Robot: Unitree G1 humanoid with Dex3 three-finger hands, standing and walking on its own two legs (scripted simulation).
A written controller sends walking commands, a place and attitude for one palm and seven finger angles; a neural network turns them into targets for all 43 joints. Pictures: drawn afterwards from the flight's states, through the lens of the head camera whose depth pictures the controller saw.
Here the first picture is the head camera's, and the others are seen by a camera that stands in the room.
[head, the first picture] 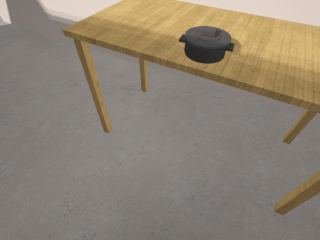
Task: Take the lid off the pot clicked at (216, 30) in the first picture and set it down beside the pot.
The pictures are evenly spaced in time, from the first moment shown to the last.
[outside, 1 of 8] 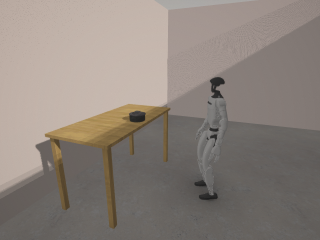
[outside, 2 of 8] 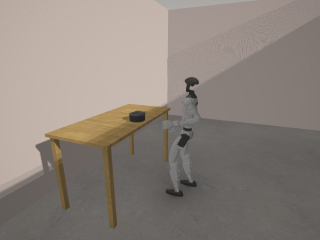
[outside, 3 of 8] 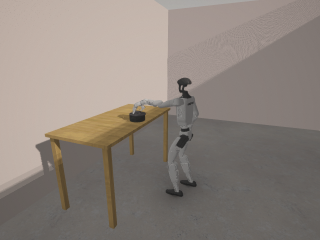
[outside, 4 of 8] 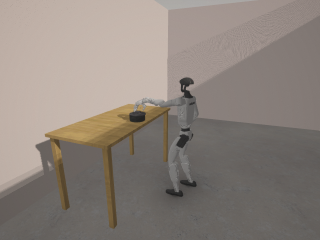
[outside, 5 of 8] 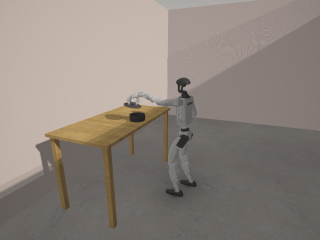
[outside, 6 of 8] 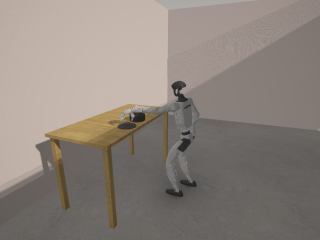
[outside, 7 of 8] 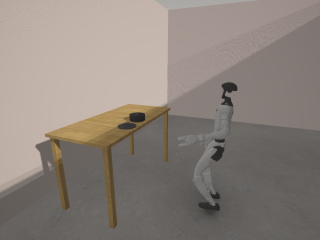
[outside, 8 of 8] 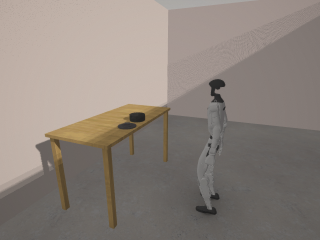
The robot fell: no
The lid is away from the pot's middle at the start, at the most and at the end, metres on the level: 0.00 0.25 0.25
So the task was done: yes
